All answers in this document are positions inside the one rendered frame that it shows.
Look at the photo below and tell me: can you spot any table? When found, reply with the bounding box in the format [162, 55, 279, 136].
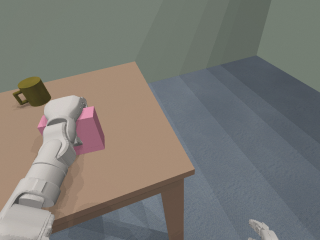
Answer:
[0, 61, 195, 240]

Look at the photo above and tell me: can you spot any sponge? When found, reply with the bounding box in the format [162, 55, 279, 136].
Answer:
[37, 106, 105, 155]

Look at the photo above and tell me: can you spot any right robot hand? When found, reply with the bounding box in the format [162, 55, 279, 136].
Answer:
[248, 219, 279, 240]

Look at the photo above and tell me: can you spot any left robot forearm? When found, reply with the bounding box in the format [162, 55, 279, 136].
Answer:
[0, 115, 77, 224]

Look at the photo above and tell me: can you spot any robot left upper arm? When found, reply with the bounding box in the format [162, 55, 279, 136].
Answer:
[0, 203, 55, 240]

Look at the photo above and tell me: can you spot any left robot hand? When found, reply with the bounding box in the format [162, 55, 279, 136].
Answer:
[44, 95, 88, 147]

